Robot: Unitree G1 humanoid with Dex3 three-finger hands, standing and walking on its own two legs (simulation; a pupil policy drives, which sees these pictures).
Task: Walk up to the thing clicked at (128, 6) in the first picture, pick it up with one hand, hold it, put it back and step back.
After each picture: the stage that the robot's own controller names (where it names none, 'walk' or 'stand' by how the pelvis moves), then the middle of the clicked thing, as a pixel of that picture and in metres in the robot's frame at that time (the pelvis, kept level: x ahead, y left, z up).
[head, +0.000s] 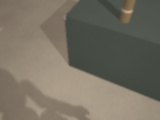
stand; (128, 4) +0.98 -0.29 -0.05
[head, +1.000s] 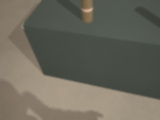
walk; (86, 2) +0.91 +0.03 -0.02
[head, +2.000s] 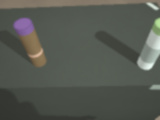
stand; (32, 45) +0.54 +0.27 -0.03
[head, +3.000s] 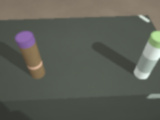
stand; (32, 57) +0.51 +0.24 -0.05
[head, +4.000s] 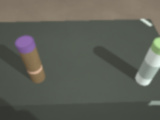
stand; (32, 62) +0.49 +0.24 -0.05
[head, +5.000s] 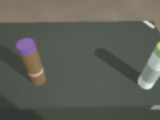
stand; (33, 64) +0.47 +0.24 -0.06
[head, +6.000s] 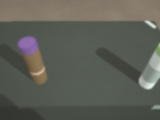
stand; (34, 63) +0.48 +0.23 -0.06
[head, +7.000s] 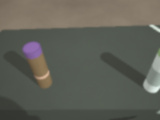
rise first; (39, 67) +0.48 +0.24 -0.05
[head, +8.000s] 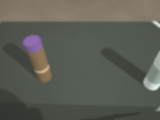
go down; (39, 61) +0.49 +0.24 -0.05
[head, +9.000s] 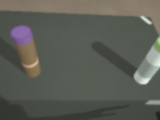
go down; (28, 54) +0.50 +0.22 -0.03
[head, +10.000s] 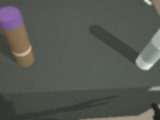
go down; (18, 41) +0.49 +0.22 +0.01
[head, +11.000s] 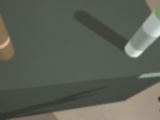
close in; out of the picture +0.49 +0.24 +0.03
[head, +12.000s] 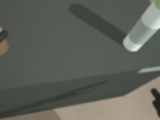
close; out of the picture +0.51 +0.24 +0.06
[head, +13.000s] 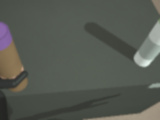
lift; (7, 62) +0.38 +0.22 +0.06
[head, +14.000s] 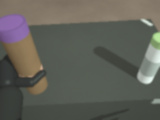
lift; (26, 60) +0.33 +0.18 +0.17
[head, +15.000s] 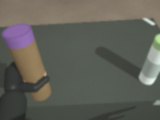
hold; (31, 67) +0.34 +0.17 +0.13
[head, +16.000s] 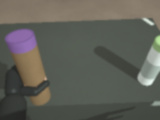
crouch; (32, 71) +0.33 +0.17 +0.11
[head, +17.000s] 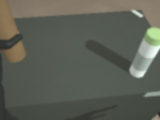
crouch; (3, 26) +0.46 +0.23 +0.18
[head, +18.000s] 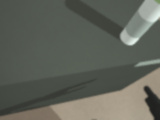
lower; out of the picture +0.51 +0.24 +0.06
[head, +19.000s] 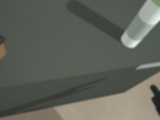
lower; out of the picture +0.49 +0.24 +0.06
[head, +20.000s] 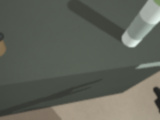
lower; out of the picture +0.50 +0.24 +0.06
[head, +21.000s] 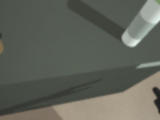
lower; out of the picture +0.50 +0.24 +0.06
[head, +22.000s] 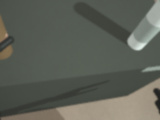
open; out of the picture +0.49 +0.23 +0.06
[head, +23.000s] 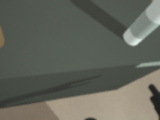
sink last; out of the picture +0.50 +0.23 +0.06
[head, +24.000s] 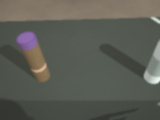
sink last; (35, 59) +0.48 +0.25 +0.00
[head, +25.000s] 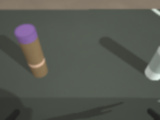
stand; (33, 54) +0.47 +0.23 +0.00
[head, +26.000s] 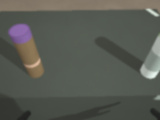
stand; (29, 54) +0.48 +0.24 +0.01
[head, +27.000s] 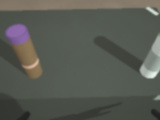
stand; (27, 54) +0.47 +0.25 +0.01
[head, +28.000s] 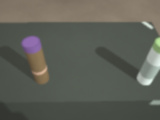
stand; (37, 62) +0.49 +0.23 -0.05
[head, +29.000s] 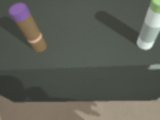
walk; (30, 30) +0.58 +0.27 -0.04
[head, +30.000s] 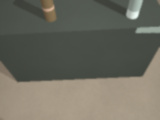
walk; (46, 1) +0.88 +0.25 -0.04
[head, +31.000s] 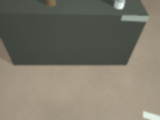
stand; out of the picture +1.13 +0.25 -0.04
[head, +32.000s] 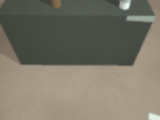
stand; out of the picture +1.13 +0.23 -0.05
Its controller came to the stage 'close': yes
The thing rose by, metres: 0.23
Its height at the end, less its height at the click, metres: +0.00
